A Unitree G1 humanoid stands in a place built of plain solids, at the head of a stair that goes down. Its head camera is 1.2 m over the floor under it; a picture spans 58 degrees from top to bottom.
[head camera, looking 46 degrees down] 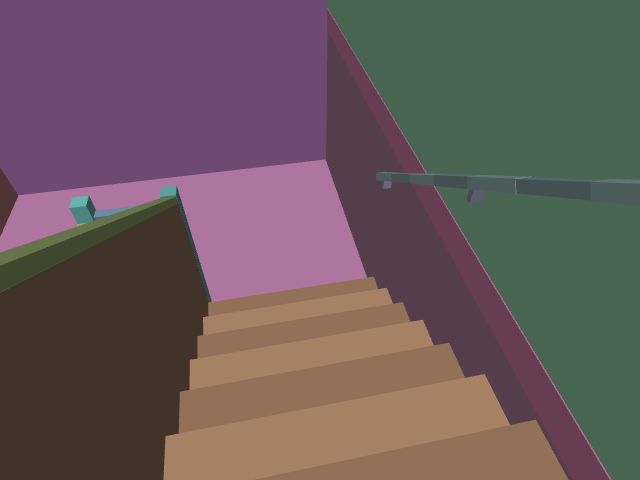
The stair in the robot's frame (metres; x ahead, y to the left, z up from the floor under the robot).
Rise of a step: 0.18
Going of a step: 0.25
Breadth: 1.20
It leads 11 degrees to the left of straight ahead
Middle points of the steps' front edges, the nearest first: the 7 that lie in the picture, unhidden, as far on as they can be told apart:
0.43 -0.10 -0.18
0.67 -0.05 -0.36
0.92 0.00 -0.54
1.16 0.05 -0.72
1.41 0.10 -0.90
1.65 0.14 -1.08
1.89 0.19 -1.26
